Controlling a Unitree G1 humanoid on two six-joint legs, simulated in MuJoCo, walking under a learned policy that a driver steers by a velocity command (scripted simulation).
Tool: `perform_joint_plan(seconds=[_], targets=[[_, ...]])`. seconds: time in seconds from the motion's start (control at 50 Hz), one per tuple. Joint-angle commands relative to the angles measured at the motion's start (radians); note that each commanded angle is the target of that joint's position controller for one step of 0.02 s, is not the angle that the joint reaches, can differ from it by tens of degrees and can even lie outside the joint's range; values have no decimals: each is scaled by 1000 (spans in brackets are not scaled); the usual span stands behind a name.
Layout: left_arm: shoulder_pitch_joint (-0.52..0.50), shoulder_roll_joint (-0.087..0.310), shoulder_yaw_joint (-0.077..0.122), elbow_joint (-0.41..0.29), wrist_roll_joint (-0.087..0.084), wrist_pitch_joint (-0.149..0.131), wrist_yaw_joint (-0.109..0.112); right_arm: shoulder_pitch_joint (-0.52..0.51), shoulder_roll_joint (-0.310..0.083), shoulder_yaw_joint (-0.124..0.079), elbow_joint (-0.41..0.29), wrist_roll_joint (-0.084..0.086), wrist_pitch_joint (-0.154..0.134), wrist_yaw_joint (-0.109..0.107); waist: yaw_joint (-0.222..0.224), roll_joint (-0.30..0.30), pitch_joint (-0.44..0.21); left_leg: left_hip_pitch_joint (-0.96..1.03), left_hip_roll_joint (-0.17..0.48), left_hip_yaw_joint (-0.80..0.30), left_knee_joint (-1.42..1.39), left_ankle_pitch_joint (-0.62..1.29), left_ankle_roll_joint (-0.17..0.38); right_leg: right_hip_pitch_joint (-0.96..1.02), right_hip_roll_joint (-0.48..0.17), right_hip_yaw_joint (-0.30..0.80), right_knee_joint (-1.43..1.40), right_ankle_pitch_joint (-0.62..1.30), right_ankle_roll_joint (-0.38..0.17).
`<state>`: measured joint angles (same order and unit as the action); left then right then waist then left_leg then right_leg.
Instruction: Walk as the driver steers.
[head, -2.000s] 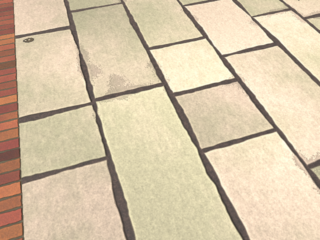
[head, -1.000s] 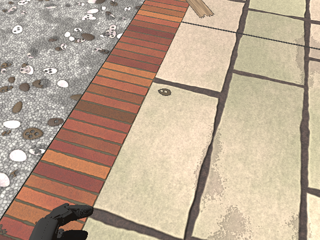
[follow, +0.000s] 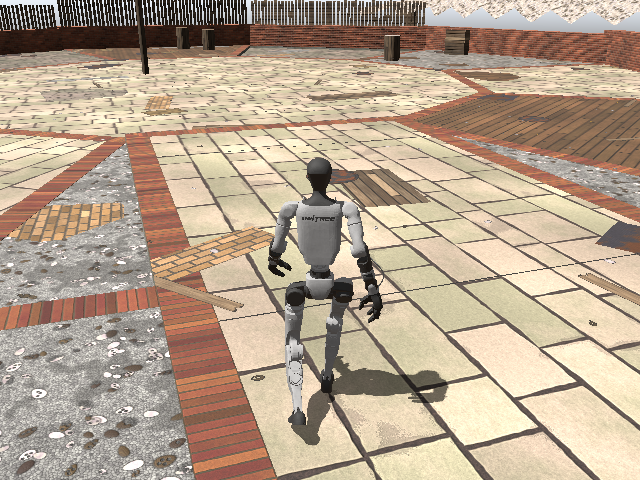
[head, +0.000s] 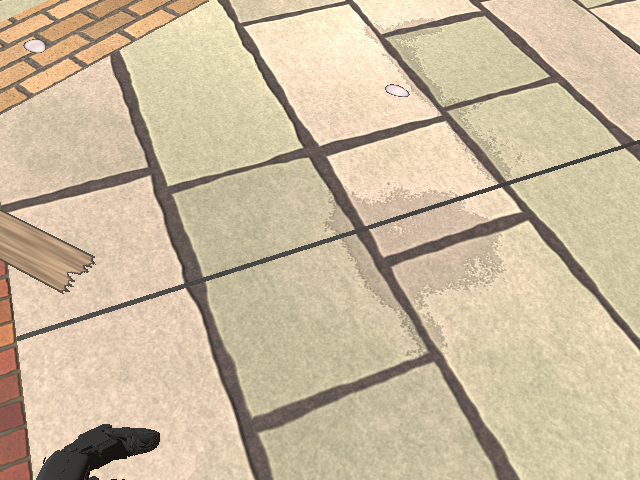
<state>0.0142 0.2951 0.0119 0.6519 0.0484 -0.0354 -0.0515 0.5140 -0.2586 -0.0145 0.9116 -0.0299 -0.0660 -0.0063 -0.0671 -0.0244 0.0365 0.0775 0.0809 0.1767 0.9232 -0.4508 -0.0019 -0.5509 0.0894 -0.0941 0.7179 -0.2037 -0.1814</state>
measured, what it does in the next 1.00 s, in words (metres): walks ahead, turning left: left foot, then right foot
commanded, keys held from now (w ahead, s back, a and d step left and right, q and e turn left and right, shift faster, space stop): w+q+shift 0.68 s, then w+shift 0.32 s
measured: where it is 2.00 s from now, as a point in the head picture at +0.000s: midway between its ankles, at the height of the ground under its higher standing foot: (60, 73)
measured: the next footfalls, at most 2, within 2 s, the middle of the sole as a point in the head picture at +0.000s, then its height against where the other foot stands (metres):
left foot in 0.42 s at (246, 422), level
right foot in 0.84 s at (235, 246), level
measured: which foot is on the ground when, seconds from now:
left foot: up 0.00-0.40, down 0.42-0.86, up 0.88-1.00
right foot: down 0.00-0.42, up 0.44-0.82, down 0.84-1.00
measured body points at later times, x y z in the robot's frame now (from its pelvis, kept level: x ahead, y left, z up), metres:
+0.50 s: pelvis +0.47 +0.09 +0.01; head +0.50 +0.10 +0.46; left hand +0.50 +0.37 -0.11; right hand +0.63 -0.17 -0.11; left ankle +0.55 +0.12 -0.70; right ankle +0.29 -0.08 -0.55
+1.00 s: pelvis +0.94 +0.23 +0.03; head +0.96 +0.24 +0.48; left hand +0.84 +0.51 -0.08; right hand +1.19 +0.05 -0.08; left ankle +0.78 +0.24 -0.59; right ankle +1.02 +0.15 -0.70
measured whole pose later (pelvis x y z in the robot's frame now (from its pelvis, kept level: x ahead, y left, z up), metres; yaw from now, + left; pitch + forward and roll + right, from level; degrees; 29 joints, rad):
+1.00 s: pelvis +0.94 +0.23 +0.03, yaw +35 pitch +2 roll -2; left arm 0.31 0.31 0.05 0.78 0.05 -0.09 0.00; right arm 0.26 -0.33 -0.04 0.80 -0.03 -0.06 0.02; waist 0.01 0.03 0.01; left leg -0.41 -0.06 -0.07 1.29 -0.30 0.11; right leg -0.29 0.05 -0.05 0.50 -0.24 -0.03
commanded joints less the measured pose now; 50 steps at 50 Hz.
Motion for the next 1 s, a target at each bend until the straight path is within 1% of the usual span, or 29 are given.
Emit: perform_joint_plan(seconds=[0.02, 0.04, 0.06, 0.12, 0.2, 0.28, 0.32, 0.36, 0.38, 0.4, 0.42, 0.44, 0.46, 0.48, 0.5, 0.56, 0.6, 0.64, 0.72, 0.76, 0.8, 0.82, 0.84, 0.86, 0.88, 0.9, 0.92, 0.94, 1.0], targets=[[402, 267, 106, 56, -12, 14, 46, -169, -194, -32, -205, 32, -37, -3, 215, -12, -324, -895, -32, -229, 679, 72, 57, 990, -393, 790, -373, -110, -174], [365, 228, 96, 86, -16, 2, 54, -190, -165, -24, -203, 40, -41, 1, 168, 19, -153, -895, -6, -219, 599, 128, 61, 806, -381, 658, -409, -31, -154], [330, 177, 84, 100, -5, -15, 53, -184, -144, -18, -179, 32, -34, 5, 120, 106, -69, -833, 21, -239, 518, 141, 61, 641, -354, 557, -434, 39, -122], [292, 89, 54, 127, -16, -61, 52, -108, -87, -13, -129, 8, 26, 32, 21, 64, 5, -685, 61, -281, 366, 141, 46, 378, -303, 346, -544, 45, -64], [310, 67, 46, 157, -29, -100, 32, -329, -53, -8, -198, 20, 32, 51, 53, 3, 114, -775, 53, -214, 106, 391, 62, 338, -206, 67, -646, 297, 23], [346, 89, 39, 178, -45, -125, 42, -446, -34, 4, -228, 26, 16, 81, 77, 24, 103, -637, -7, -73, -186, 669, 118, 417, -211, -79, -710, 606, 90], [361, 133, 45, 183, -38, -118, 61, -426, -63, -3, -215, 20, 15, 85, 58, -20, 51, -588, -84, -16, -247, 651, 144, 573, -230, -118, -615, 982, 131], [346, 192, 61, 173, -17, -83, 89, -292, -122, -23, -178, 18, 25, 77, -26, -89, -52, -465, -170, 21, -242, 497, 165, 684, -261, -128, -371, 1337, 159], [305, 217, 70, 157, -5, -60, 98, -127, -164, -42, -135, 19, 28, 70, -115, -106, -130, -308, -202, 12, -225, 412, 185, 662, -277, -123, -142, 1410, 160], [245, 232, 76, 134, 4, -40, 101, 91, -211, -69, -71, 15, 32, 57, -219, -85, -208, -97, -198, -49, -259, 328, 225, 560, -280, -106, 174, 1323, 150], [219, 189, 68, 137, 5, -40, 84, 156, -251, -97, -51, 20, 41, 37, -238, 21, -188, 35, -145, -159, -307, 241, 271, 368, -154, -115, 586, 671, 146], [300, 18, 23, 47, -9, -65, 60, 31, -346, -118, -74, -1, 57, 28, -28, 363, -193, 289, 81, -656, -339, 302, 442, -163, 17, -13, 988, -302, 217], [266, 60, 7, -7, -13, -91, 61, -13, -346, -126, -120, 14, 59, 29, -59, 210, -327, 350, 166, -979, -574, 77, 518, -302, -12, 184, 1013, -261, 186], [189, 96, 5, -16, -8, -109, 58, -38, -279, -116, -122, 14, 54, 19, -47, 42, -194, 206, 164, -967, -681, -22, 452, -315, -78, 215, 888, -166, 166], [179, 99, 4, -15, -8, -112, 55, -68, -219, -102, -106, 16, 52, 17, 15, -54, -76, 22, 133, -879, -707, 19, 396, -261, -126, 202, 754, -113, 162], [182, 75, -12, -23, 32, -46, 51, -126, -177, -79, -115, 26, 15, 11, 108, -63, 31, -318, 0, -657, -731, 202, 348, -106, -193, 177, 564, -144, 212], [96, 63, -22, -69, 30, -25, 42, -129, -205, -85, -126, 31, -7, 16, 98, -32, 66, -445, -62, -573, -773, 291, 342, -53, -205, 123, 380, -91, 236], [-29, 44, -34, -121, 12, -29, 31, -110, -205, -90, -126, 33, -12, 16, 53, 2, 93, -474, -102, -537, -782, 418, 308, -22, -191, 91, 179, 97, 247], [-120, 30, -41, -148, -10, -41, 27, -22, -211, -100, -102, 44, -12, 22, -43, 60, 25, -276, -92, -521, -738, 729, 235, 39, -126, 53, -88, 348, 212], [-129, 39, -37, -153, -9, -50, 31, -17, -206, -98, -90, 39, -17, 13, -48, 71, 9, -178, -62, -513, -706, 846, 210, 94, -109, 56, -188, 366, 180], [-1, 100, -8, -115, -6, -55, 45, -35, -249, -103, -84, 28, -24, 3, 18, 94, -84, -60, -30, -516, -549, 1140, 176, 240, -53, 57, -213, 254, 147], [153, 149, 16, -73, -18, -58, 57, -66, -284, -109, -86, 13, -25, 2, 107, 105, -169, -40, -22, -504, -375, 1214, 159, 375, -45, 64, -204, 158, 129], [372, 184, 38, -12, -24, -57, 75, -140, -279, -107, -98, -1, -26, 3, 239, 99, -247, -142, -51, -470, -130, 1128, 146, 587, -99, 85, -189, 97, 113], [582, 244, 61, 28, -2, -56, 96, -153, -165, -78, -123, -12, -34, -1, 299, -31, -366, -321, -102, -405, 240, 715, 146, 810, -285, 302, -140, -238, 94], [488, 323, 84, 39, 12, -53, 79, 37, -56, -45, -160, 56, -36, 17, 118, -456, -479, -640, -267, -326, 528, 15, 89, 986, -524, 979, -397, -384, -66], [376, 212, 80, 8, 3, -47, 59, -37, -134, -40, -126, 21, -26, 2, 135, -198, -331, -788, -162, -328, 554, 83, 114, 893, -476, 982, -437, -522, -80], [328, 130, 64, 13, -5, -51, 51, -170, -158, -44, -140, 8, -21, 10, 148, -34, -203, -798, -121, -322, 508, 164, 108, 754, -433, 788, -434, -433, -69], [333, 93, 57, 46, 2, -53, 48, -245, -149, -39, -164, 1, -20, 20, 138, 60, -114, -786, -97, -310, 450, 179, 108, 626, -391, 666, -451, -295, -52], [411, 47, 39, 142, -9, -76, 48, -309, -84, -15, -219, -17, 2, 47, 81, -23, -25, -787, -60, -327, 342, 131, 100, 480, -317, 478, -507, -121, -16]])
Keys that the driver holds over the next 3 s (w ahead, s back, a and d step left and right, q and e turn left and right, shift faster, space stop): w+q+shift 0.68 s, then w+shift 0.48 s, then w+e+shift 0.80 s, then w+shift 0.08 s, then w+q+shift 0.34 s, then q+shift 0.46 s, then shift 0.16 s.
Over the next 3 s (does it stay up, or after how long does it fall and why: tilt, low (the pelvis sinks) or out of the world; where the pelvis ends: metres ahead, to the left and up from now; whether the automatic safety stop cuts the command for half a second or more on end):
stays up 2.46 0.79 0.02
